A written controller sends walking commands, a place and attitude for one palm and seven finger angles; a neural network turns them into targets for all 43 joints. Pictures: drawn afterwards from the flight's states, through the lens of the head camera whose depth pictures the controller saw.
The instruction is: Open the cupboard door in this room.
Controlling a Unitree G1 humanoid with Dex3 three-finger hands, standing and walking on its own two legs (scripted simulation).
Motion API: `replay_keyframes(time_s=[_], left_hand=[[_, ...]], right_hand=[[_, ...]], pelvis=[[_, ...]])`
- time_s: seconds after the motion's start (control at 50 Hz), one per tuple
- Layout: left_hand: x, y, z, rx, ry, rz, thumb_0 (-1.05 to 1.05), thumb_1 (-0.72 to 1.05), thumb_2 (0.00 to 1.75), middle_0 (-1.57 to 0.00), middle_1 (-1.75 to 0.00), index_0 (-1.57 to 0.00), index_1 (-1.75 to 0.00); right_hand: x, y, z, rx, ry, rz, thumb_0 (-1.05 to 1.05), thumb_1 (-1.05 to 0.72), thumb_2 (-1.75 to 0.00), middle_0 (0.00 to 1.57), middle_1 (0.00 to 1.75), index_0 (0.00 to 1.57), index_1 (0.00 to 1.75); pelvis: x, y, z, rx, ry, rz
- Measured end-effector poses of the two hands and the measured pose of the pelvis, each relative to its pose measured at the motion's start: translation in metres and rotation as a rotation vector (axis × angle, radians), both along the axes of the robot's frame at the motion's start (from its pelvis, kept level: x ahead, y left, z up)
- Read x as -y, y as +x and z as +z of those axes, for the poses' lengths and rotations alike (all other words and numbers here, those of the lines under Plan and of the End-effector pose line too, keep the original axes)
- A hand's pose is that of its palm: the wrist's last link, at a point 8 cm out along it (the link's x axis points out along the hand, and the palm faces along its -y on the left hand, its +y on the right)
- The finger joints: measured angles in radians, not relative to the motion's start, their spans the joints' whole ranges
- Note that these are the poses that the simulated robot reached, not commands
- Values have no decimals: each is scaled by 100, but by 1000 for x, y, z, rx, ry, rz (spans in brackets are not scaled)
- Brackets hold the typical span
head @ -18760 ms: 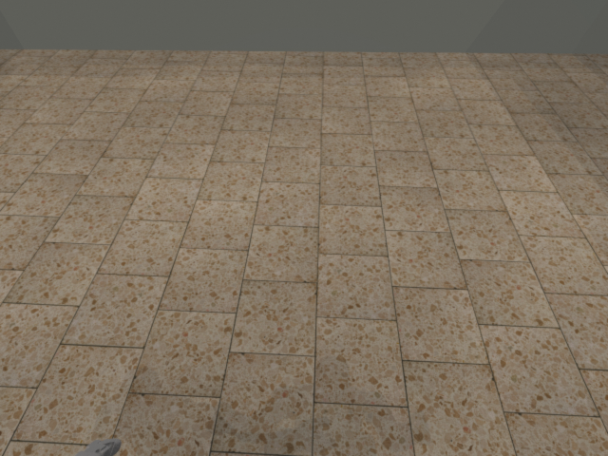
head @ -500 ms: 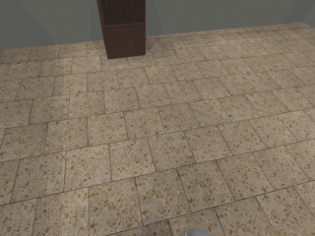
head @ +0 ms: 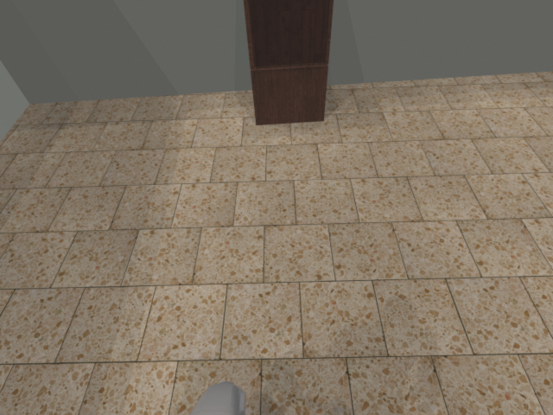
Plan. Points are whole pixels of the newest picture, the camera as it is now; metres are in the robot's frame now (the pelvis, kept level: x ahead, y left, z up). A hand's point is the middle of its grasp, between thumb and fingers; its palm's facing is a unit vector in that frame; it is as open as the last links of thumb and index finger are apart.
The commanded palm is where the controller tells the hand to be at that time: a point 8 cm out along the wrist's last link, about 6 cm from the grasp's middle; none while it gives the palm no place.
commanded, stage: turn or walk to find it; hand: left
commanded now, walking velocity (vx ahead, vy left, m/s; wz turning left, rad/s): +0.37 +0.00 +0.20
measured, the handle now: out of the picture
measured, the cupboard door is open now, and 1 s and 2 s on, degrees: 0 0 0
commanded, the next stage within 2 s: stand and wait in 1.06 s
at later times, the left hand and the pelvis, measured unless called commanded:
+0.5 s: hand (162, 366) +0.23 +0.24 -0.17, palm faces +0.14 -0.98 -0.17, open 7.4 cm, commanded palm none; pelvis +0.21 +0.06 +0.00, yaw +4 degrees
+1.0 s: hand (212, 258) +0.45 +0.18 -0.16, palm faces +0.17 -0.95 -0.25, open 7.1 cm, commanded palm none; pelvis +0.43 -0.02 +0.00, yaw +7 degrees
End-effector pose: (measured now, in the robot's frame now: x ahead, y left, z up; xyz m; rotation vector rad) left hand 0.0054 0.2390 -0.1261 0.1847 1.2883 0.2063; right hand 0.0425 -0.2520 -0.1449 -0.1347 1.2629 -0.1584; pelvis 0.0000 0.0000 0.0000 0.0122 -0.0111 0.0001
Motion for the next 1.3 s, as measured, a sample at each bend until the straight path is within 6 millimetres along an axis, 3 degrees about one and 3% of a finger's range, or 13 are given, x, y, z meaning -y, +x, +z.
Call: replay_keyframes(time_s=[0.08, 0.16, 0.24, 0.28, 0.38, 0.48, 0.58, 0.74, 0.8, 0.88, 1.06, 1.22, 1.3], left_hand=[[6, -31, -6, -147, -30, 80, -1, 93, 90, -20, -30, -19, -29], [16, -50, -11, -278, -83, 160, 0, 92, 90, -20, -30, -19, -29], [17, -49, -23, -394, -142, 219, 0, 91, 90, -20, -30, -19, -29], [11, -32, -29, -415, -160, 228, 0, 91, 90, -20, -30, -20, -29], [-18, 66, -31, -259, -136, 176, 1, 91, 90, -20, -30, -19, -29], [-41, 190, -22, -30, -94, 103, 0, 91, 90, -20, -30, -19, -29], [-54, 294, -5, 122, -43, 49, 0, 93, 90, -20, -30, -19, -29], [-27, 436, 6, 217, 6, -74, 0, 92, 90, -20, -30, -19, -29], [-8, 468, 2, 257, 12, -80, 0, 91, 90, -20, -30, -19, -29], [12, 463, 2, 204, -11, -13, 0, 91, 90, -20, -30, -19, -29], [17, 417, -1, -47, -13, 150, -2, 95, 90, -20, -30, -20, -29], [31, 401, -17, -249, -117, 267, 0, 92, 90, -20, -30, -19, -29], [25, 415, -34, -325, -164, 288, 0, 91, 90, -20, -30, -20, -29]], right_hand=[[-11, 79, 6, 66, 1, 79, 0, -91, -90, 19, 30, 19, 29], [-38, 156, 5, 106, 10, 176, 0, -91, -90, 19, 30, 19, 29], [-73, 226, -2, 175, 8, 242, 0, -91, -90, 19, 30, 19, 29], [-86, 245, -4, 203, 5, 242, 0, -91, -90, 19, 30, 19, 29], [-95, 244, 1, 148, 9, 176, 0, -91, -90, 20, 30, 20, 29], [-70, 241, 12, 92, -48, 94, -3, -95, -90, 20, 30, 20, 30], [-56, 228, 8, -32, -43, 50, -2, -93, -90, 20, 30, 20, 30], [-40, 223, -14, -238, 31, -36, 0, -91, -90, 20, 30, 20, 29], [-30, 239, -25, -306, 59, -31, 0, -91, -90, 20, 30, 20, 29], [-16, 298, -21, -275, 60, 12, 1, -91, -90, 20, 30, 19, 29], [-11, 480, -3, -27, 38, 124, 0, -91, -90, 19, 30, 19, 29], [-57, 629, 4, 100, 10, 274, 0, -91, -90, 19, 30, 19, 29], [-88, 679, 1, 166, -8, 305, 0, -91, -90, 19, 30, 19, 29]], pelvis=[[-2, 34, -1, -2, -10, 25], [-13, 71, -7, -3, -21, 46], [-34, 115, -23, 0, -24, 57], [-43, 131, -28, 9, -16, 67], [-54, 167, -14, 24, -9, 58], [-56, 206, -3, 14, 5, 65], [-48, 247, 0, 4, 17, 73], [-15, 326, -12, -10, 28, 63], [1, 354, -20, 1, 15, 80], [11, 385, -11, 14, 15, 96], [14, 459, 2, 0, 0, 128], [-15, 527, -7, 0, -23, 150], [-36, 559, -20, 7, -24, 147]])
